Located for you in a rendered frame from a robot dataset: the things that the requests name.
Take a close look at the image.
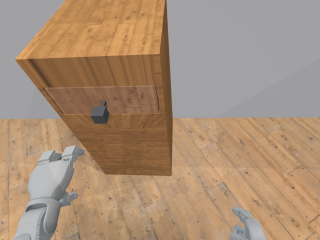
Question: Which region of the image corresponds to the handle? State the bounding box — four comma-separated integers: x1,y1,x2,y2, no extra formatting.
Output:
90,100,110,124

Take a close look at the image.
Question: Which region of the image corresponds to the left robot hand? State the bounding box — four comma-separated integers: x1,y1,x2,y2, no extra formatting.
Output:
28,145,85,207

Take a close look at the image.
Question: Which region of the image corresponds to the left robot forearm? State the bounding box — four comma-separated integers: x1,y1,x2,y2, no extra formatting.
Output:
12,197,61,240

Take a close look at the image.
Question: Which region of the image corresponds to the drawer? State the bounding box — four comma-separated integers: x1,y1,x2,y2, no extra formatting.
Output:
45,85,160,114

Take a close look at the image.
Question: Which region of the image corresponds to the right robot hand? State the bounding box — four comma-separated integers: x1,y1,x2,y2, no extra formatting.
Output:
229,206,267,240

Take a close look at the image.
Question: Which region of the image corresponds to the cabinet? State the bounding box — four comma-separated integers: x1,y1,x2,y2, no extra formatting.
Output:
15,0,173,176

